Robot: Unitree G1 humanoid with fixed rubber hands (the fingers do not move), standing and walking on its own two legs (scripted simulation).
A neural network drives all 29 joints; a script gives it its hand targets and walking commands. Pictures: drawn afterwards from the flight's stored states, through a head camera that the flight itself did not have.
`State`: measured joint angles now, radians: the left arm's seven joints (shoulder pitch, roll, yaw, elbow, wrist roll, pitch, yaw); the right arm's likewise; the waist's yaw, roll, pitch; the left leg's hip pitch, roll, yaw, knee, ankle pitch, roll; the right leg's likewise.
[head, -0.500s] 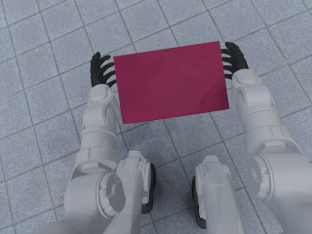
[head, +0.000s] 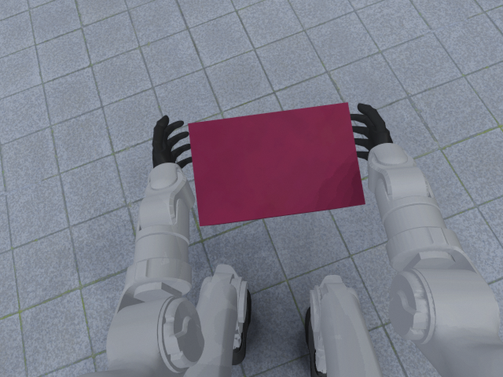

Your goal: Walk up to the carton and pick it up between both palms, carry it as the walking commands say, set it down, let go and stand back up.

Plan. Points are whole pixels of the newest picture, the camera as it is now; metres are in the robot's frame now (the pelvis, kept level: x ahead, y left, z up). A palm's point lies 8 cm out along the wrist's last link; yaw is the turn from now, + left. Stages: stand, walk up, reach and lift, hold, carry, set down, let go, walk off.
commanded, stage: reach and lift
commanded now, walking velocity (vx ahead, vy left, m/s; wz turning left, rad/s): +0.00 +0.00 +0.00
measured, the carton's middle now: (271, 173) +0.47 +0.02 -0.14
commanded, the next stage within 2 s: none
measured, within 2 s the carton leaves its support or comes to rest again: neither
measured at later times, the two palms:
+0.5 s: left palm (143, 160) +0.42 +0.19 +0.03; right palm (393, 138) +0.46 -0.14 +0.01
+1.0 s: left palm (106, 154) +0.40 +0.19 +0.11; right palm (418, 125) +0.44 -0.14 +0.09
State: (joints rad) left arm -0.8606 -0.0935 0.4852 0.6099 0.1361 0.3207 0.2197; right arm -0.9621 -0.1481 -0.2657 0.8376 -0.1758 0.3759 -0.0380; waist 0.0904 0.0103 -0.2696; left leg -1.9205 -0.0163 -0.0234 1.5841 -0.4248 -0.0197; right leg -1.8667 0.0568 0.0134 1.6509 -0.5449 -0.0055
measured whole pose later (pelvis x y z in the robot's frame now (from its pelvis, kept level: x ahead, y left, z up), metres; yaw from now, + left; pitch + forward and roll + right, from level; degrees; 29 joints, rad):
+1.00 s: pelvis +0.04 +0.00 +0.14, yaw +0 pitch +32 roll +0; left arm -0.55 -0.17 0.47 0.51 0.21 0.31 0.15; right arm -0.65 -0.01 -0.31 0.73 -0.23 0.34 -0.04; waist 0.10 0.00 -0.27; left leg -1.30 -0.01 -0.02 1.09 -0.34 -0.01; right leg -1.25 0.06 0.04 1.13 -0.43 -0.01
